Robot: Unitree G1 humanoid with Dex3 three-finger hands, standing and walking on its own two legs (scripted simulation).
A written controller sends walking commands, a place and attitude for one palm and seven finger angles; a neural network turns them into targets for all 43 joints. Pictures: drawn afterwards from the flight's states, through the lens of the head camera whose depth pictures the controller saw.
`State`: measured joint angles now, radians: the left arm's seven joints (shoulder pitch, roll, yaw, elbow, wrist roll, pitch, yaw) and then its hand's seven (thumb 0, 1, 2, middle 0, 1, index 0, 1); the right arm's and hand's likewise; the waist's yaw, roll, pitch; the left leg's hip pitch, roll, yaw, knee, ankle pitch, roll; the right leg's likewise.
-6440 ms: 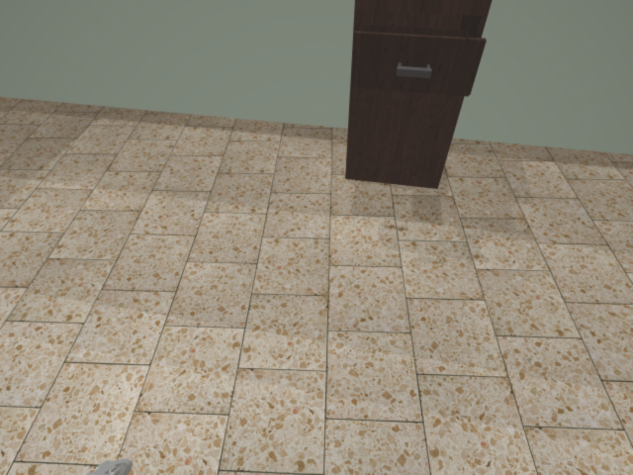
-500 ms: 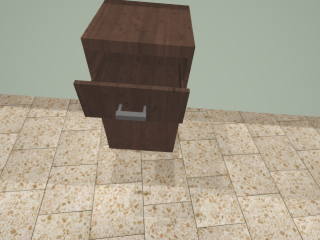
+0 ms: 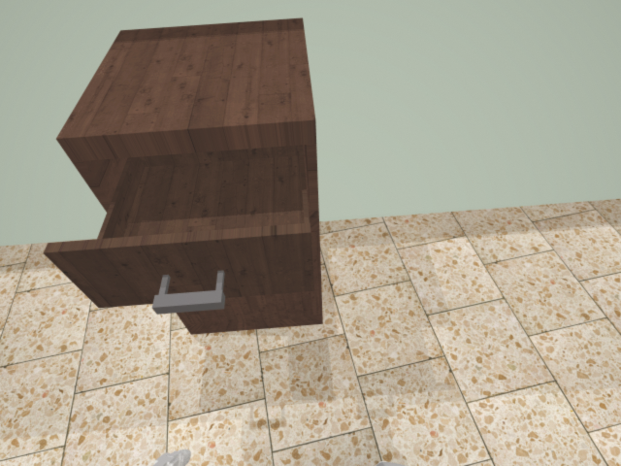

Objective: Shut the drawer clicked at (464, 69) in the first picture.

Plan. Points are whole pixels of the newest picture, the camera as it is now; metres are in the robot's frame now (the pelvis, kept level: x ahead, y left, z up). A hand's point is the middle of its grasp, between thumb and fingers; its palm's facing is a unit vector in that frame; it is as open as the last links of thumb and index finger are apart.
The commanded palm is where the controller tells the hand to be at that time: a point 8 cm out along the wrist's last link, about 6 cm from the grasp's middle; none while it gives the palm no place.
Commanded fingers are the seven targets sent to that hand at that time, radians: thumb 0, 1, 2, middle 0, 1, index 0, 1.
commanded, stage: come to a stop and stand still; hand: left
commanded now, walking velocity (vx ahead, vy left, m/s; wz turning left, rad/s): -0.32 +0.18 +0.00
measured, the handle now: (191, 290) +0.39 +0.22 -0.07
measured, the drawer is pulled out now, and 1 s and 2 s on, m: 0.21 0.21 0.21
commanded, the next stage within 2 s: look again from close up in 1.74 s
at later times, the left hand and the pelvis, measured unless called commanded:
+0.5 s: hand out of the picture +0.02 +0.23 -0.17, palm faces +0.08 -0.98 -0.21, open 7.4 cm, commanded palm none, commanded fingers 0.00 0.90 0.90 -0.20 -0.30 -0.20 -0.30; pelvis +0.00 +0.03 +0.02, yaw +0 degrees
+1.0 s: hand out of the picture -0.03 +0.13 -0.16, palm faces +0.03 -0.99 -0.16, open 7.4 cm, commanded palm none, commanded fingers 0.00 0.90 0.90 -0.20 -0.30 -0.20 -0.30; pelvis -0.02 -0.02 +0.01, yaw +0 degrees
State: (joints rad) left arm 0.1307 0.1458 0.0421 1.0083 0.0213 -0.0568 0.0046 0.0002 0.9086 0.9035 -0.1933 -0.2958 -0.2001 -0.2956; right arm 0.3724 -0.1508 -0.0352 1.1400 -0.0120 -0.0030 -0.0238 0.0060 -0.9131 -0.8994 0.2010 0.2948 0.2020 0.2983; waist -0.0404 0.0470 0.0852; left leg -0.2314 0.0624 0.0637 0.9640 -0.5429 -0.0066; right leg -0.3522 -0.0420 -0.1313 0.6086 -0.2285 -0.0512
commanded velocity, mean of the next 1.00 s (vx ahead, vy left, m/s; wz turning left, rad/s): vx -0.03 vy -0.02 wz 0.00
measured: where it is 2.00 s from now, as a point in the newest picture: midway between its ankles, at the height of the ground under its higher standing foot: outside the picture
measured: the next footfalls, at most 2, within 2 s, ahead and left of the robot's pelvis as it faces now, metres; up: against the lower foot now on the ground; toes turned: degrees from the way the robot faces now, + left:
left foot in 0.32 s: +0.08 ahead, +0.13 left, +0.00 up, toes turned +3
right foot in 0.70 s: +0.00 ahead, -0.08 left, +0.00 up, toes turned +0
